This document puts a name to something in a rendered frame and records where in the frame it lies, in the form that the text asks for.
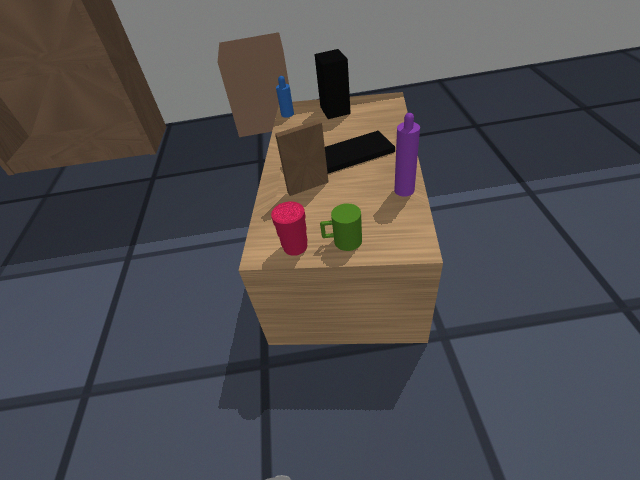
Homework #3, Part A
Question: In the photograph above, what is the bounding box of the bookshelf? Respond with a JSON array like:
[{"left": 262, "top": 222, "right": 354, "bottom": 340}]
[{"left": 0, "top": 0, "right": 166, "bottom": 175}]

